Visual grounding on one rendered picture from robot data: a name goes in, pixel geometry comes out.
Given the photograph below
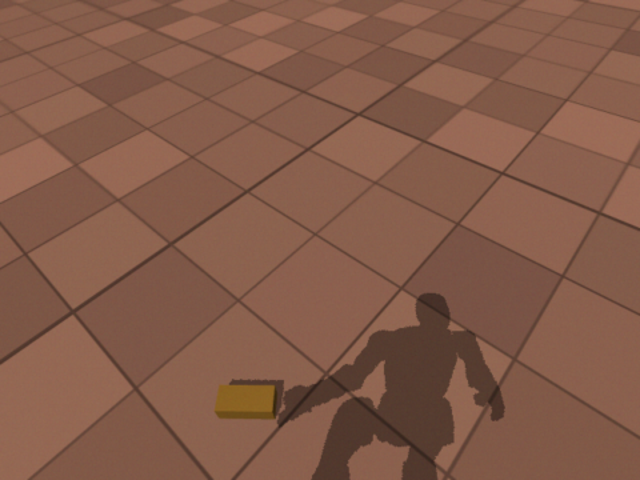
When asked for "carton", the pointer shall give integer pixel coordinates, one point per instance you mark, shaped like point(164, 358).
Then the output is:
point(246, 402)

